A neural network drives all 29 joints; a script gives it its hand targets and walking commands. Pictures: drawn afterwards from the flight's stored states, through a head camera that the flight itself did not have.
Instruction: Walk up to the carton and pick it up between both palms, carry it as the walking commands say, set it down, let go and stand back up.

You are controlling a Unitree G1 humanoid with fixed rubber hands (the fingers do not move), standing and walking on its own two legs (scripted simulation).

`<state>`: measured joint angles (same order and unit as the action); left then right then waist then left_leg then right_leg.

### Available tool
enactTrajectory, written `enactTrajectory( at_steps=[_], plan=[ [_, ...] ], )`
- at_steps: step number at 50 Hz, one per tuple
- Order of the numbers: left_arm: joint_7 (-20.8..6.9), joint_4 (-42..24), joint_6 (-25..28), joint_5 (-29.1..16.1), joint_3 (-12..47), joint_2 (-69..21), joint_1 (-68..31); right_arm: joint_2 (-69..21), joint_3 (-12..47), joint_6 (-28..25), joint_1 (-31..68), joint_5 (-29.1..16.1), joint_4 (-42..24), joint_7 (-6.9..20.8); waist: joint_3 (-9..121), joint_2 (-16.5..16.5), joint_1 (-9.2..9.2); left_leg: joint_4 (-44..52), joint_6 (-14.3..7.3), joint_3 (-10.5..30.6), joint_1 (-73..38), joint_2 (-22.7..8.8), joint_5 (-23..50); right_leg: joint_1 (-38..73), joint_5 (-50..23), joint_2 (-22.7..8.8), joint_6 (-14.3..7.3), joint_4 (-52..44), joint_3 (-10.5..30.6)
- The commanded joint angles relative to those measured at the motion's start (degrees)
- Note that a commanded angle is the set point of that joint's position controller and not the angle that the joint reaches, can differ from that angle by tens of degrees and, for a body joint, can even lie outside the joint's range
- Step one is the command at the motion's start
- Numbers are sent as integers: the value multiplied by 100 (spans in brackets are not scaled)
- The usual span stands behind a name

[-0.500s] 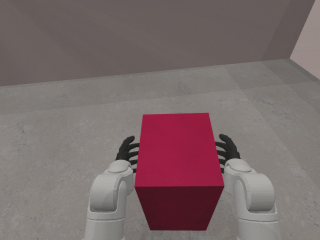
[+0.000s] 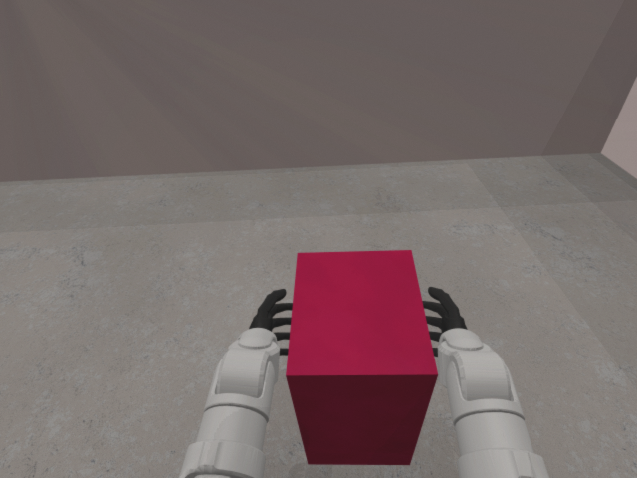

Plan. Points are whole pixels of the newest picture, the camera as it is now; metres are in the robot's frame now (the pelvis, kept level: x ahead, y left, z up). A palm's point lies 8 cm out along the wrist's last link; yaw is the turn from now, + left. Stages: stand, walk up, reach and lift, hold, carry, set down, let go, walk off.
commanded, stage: hold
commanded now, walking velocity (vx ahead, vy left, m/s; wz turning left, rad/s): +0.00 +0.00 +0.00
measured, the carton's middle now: (356, 364) +0.30 -0.02 -0.01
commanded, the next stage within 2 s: set down in 0.44 s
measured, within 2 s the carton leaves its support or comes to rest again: neither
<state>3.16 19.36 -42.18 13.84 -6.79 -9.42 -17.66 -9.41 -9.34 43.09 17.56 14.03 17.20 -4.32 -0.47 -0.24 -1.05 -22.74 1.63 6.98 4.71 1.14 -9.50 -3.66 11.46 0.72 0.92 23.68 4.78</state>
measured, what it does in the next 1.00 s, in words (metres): stands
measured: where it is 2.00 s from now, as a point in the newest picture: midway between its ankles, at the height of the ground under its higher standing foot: outside the picture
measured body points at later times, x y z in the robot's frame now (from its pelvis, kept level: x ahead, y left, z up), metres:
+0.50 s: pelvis -0.01 +0.01 +0.00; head -0.06 +0.02 +0.44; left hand +0.32 +0.12 +0.04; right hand +0.31 -0.13 +0.05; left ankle +0.05 +0.14 -0.74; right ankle +0.03 -0.13 -0.74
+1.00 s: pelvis +0.00 +0.00 -0.01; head +0.01 +0.00 +0.44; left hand +0.34 +0.10 -0.02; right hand +0.32 -0.15 -0.01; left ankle +0.05 +0.14 -0.74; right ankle +0.03 -0.13 -0.74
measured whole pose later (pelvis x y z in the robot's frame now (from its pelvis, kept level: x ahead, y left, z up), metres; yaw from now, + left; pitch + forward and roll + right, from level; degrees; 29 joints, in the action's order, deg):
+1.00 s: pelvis +0.00 +0.00 -0.01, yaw -3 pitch +0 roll +1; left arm 3.6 34.1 -27.7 19.7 -16.8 -11.5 -23.6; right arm -11.8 -18.7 27.9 24.3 21.2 33.2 -2.8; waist -0.8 0.2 -1.7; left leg -28.5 1.1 7.2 15.8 2.8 -12.2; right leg -16.3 13.4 1.1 1.5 30.2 7.0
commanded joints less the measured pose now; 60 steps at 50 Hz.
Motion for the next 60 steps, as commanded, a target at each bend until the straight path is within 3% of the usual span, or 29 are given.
enactTrajectory(
  at_steps=[1, 6, 11, 16, 22, 23, 26, 31, 39, 45, 60],
  plan=[
    [-1348, -1, 325, -1049, 1917, -5841, -2961, -6108, 2265, -246, 3036, -1200, 259, 1344, 541, -115, 238, 348, -154, -9, 82, 198, -1044, -311, 1290, 215, -158, -565, 133],
    [-1507, 794, 418, -808, 1287, -5657, -4030, -6037, 1422, -372, 3808, -952, 1370, 1277, 560, -222, 149, -14, -46, -161, -224, 306, -1264, -824, 2068, 57, -191, -783, 285],
    [-1471, 1262, 592, -669, 921, -5372, -4535, -5673, 879, -578, 4366, -864, 1964, 1186, 545, -149, 139, -170, -18, -163, -230, 299, -1327, -936, 2168, 40, -213, -817, 221],
    [-1351, 1291, 737, -656, 945, -5382, -4580, -5492, 875, -740, 4458, -902, 1944, 1174, 674, 84, 124, -117, -2, -111, -81, 222, -1354, -708, 1919, 114, -239, -719, 110],
    [-1208, 860, 788, -746, 1350, -5591, -4007, -5448, 1228, -763, 3899, -964, 1386, 1243, 894, 334, 79, 301, -2, 24, 195, 43, -1129, -82, 1052, 275, -204, -573, -75],
    [-1268, 640, 608, -922, 1937, -6097, -4516, -6381, 1683, -621, 3879, -648, 1382, 1263, 873, 62, -394, 319, -239, -302, 118, 228, -855, 142, 466, 411, -242, -375, -55],
    [-1277, 771, 530, -790, 1838, -6045, -3929, -6356, 1655, -606, 3345, -632, 1365, 1339, 1016, 274, -257, 392, -217, -250, 173, 284, -433, 337, -93, 419, -218, -256, -78],
    [-1209, 755, 686, -660, 1557, -6041, -3102, -6202, 1804, -725, 3095, -738, 988, 1477, 1316, 164, 45, 307, -208, -220, -5, 391, 493, 335, -794, 501, -146, -115, -98],
    [-1163, 896, 1113, -625, 1476, -6099, -2728, -6023, 1653, -1138, 2722, -560, 1128, 1482, 1667, 62, -23, 44, -172, -140, -121, 466, 1173, -214, -1171, 534, -115, 69, -73],
    [-1154, 1166, 1555, -471, 1333, -5929, -2797, -5993, 1390, -1545, 2621, -323, 1501, 1372, 1778, -2, -92, -191, -200, -107, 229, 522, 1072, -605, -1202, 517, -106, 263, -55],
    [-1209, 1908, 2772, 187, 846, -5303, -3757, -5946, 930, -2754, 3364, 245, 2325, 1035, 2225, -145, 49, -1083, -262, -354, 2090, 640, -28, -1657, -438, 526, -71, 990, -43]
  ],
)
